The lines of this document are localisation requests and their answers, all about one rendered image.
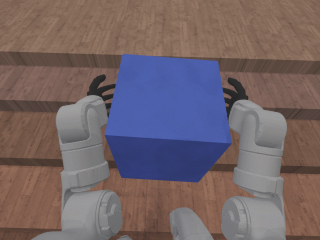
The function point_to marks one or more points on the right robot hand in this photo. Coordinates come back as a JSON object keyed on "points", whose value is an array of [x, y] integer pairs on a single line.
{"points": [[235, 96]]}

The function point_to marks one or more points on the robot right forearm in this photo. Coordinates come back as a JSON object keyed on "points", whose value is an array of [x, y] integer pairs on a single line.
{"points": [[262, 136]]}

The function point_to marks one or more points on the right robot upper arm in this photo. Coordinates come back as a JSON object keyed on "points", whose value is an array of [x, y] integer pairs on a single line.
{"points": [[248, 218]]}

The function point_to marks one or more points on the left robot hand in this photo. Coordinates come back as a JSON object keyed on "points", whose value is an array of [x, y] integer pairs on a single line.
{"points": [[98, 92]]}

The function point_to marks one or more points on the robot right thigh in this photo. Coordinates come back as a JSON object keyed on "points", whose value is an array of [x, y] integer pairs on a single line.
{"points": [[186, 223]]}

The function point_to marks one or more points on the robot left forearm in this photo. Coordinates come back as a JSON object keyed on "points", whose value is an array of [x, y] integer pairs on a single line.
{"points": [[80, 139]]}

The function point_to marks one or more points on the left robot upper arm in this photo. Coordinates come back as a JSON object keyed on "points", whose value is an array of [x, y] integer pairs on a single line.
{"points": [[91, 215]]}

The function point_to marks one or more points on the carton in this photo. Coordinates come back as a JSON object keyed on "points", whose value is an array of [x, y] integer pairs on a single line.
{"points": [[168, 119]]}

